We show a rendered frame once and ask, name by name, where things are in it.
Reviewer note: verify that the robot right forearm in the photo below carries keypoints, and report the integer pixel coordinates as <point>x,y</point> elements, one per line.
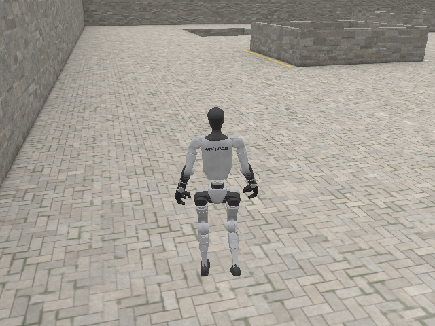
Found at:
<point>250,178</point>

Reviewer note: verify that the robot head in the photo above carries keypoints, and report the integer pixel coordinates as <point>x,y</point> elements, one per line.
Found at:
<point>216,119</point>

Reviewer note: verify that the robot left forearm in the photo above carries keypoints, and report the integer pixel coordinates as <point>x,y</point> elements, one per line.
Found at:
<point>183,181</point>

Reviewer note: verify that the right robot hand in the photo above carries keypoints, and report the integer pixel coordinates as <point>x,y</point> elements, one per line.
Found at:
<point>248,189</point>

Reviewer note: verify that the robot left foot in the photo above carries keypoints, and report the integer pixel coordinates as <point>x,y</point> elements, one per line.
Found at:
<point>205,270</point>

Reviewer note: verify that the left robot hand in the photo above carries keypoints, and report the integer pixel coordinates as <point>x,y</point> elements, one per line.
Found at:
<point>179,195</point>

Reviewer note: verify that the right robot upper arm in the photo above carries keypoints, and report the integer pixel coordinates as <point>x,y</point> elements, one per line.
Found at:
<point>241,153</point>

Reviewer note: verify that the left robot upper arm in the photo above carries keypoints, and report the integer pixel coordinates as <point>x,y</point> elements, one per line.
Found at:
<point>191,155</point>

